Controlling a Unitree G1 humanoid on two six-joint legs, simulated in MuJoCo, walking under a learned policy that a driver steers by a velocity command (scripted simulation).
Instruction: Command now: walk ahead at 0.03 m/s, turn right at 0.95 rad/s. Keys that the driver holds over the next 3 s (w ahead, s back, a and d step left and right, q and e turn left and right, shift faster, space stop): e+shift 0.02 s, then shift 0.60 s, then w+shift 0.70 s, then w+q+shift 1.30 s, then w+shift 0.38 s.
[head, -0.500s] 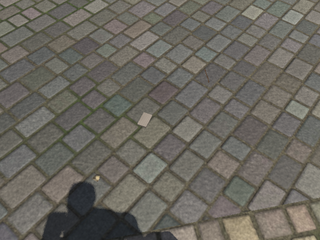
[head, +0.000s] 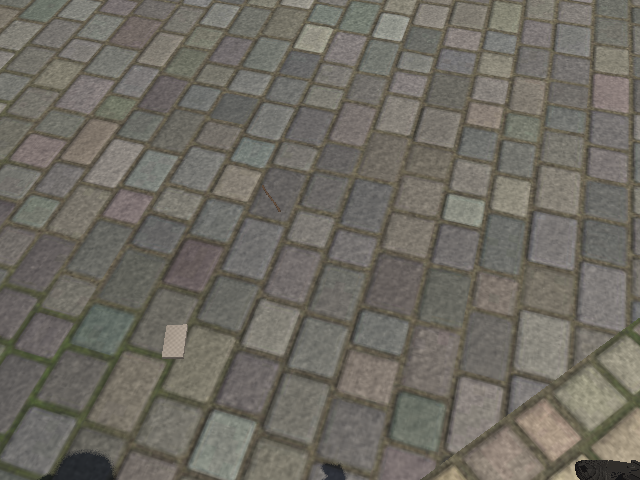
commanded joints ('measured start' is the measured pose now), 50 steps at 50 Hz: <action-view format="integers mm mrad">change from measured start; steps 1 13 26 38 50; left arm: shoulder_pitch -12 -3 -33 173 21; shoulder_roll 130 54 -8 80 17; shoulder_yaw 39 -18 -55 -26 -41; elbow -80 -32 31 103 39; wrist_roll -4 0 57 -1 44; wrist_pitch -4 -29 -56 -129 -139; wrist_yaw -2 -15 -38 -21 -56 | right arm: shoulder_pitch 9 83 95 30 366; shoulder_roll -111 -131 -78 -96 -235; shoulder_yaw -42 -30 -4 -25 -45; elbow -59 -71 -36 -45 34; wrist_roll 4 -20 -35 33 -53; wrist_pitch -34 18 -13 -77 -42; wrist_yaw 9 -8 10 39 42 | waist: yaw -11 -52 -63 18 -118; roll -186 159 -129 -113 135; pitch -175 -116 -113 84 -19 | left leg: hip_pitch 136 371 211 -383 567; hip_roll -18 241 108 174 469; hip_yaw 36 -63 157 132 -509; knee -179 -330 -182 252 -514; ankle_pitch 36 321 30 -119 -694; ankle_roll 27 276 23 127 242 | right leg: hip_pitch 155 -188 171 391 -573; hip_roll -221 -135 -383 -548 -217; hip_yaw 311 -195 -62 263 -146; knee -103 597 -144 -360 782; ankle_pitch -130 -341 -72 -612 -254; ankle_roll -88 146 -86 -203 -66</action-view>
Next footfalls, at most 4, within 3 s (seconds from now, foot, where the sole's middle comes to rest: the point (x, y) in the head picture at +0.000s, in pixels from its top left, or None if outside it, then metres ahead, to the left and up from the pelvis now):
0.06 left None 0.13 0.14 -0.77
0.46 right None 0.01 -0.09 -0.77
0.94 left None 0.22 0.14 -0.77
1.42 right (418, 402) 0.60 -0.15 -0.77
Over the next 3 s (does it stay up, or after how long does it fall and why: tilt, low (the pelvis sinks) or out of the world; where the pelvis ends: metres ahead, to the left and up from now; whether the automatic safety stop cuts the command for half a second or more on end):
stays up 1.68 0.45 0.00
